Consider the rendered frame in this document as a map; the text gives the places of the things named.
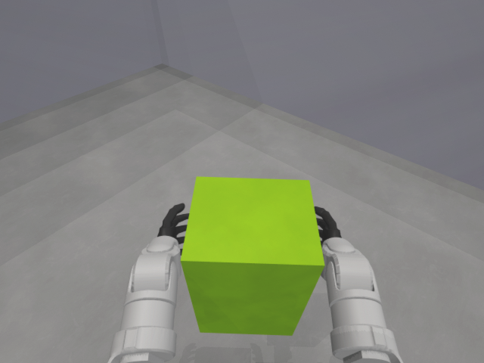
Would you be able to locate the right robot hand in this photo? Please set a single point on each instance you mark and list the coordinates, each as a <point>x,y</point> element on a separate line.
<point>327,223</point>

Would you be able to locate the carton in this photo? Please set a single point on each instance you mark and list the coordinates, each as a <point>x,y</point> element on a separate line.
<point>252,254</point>

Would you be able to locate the robot left forearm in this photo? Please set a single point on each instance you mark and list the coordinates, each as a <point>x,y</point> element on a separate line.
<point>146,332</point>

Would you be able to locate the left robot hand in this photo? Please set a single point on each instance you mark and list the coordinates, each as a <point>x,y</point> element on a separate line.
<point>171,220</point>

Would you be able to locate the robot right forearm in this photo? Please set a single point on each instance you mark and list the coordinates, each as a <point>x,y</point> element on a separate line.
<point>359,332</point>

